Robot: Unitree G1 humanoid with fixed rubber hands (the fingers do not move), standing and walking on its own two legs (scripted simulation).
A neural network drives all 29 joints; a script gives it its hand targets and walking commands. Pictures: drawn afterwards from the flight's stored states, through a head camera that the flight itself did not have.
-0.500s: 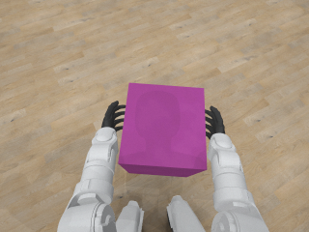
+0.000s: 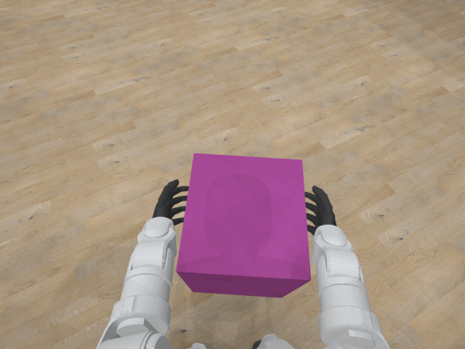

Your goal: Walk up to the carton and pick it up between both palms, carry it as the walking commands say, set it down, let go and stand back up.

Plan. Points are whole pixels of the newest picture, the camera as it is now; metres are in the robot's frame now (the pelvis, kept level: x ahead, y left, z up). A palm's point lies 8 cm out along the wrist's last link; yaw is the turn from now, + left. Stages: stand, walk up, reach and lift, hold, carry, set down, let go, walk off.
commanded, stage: reach and lift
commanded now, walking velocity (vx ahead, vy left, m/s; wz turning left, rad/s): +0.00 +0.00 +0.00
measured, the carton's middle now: (242, 232) +0.35 -0.02 -0.09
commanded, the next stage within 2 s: none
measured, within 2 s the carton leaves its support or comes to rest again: neither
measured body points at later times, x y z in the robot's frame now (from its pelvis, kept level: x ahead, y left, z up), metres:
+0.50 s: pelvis +0.01 +0.00 +0.03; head +0.00 +0.00 +0.48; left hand +0.34 +0.12 +0.04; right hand +0.32 -0.17 +0.04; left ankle +0.01 +0.12 -0.71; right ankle +0.04 -0.12 -0.71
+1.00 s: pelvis +0.01 +0.00 +0.03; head -0.05 +0.00 +0.48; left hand +0.33 +0.13 +0.08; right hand +0.31 -0.16 +0.08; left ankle +0.01 +0.11 -0.71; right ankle +0.04 -0.12 -0.71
